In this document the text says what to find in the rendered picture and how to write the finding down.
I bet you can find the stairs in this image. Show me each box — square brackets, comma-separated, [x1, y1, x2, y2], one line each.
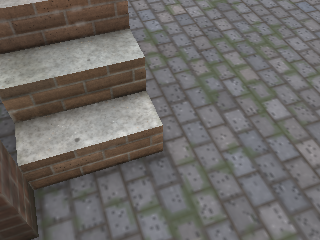
[0, 0, 164, 191]

